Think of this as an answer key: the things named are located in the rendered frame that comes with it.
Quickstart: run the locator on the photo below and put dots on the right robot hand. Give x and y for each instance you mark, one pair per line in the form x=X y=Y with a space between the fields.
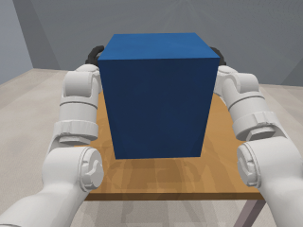
x=222 y=62

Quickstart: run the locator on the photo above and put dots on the robot left forearm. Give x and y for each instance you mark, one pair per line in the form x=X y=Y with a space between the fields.
x=77 y=123

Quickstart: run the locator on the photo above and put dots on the carton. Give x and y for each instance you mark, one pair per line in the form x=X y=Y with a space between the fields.
x=157 y=89

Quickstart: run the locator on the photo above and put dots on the left robot hand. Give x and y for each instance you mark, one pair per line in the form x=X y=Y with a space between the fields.
x=92 y=57

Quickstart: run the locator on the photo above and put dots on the robot right upper arm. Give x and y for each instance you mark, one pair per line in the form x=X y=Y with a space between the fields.
x=273 y=166

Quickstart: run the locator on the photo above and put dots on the table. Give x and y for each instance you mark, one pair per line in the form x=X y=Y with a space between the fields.
x=213 y=176

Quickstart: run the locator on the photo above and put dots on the robot right forearm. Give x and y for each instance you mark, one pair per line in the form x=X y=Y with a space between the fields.
x=251 y=116

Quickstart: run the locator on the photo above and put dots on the robot left upper arm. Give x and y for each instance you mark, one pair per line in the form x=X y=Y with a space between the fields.
x=69 y=174

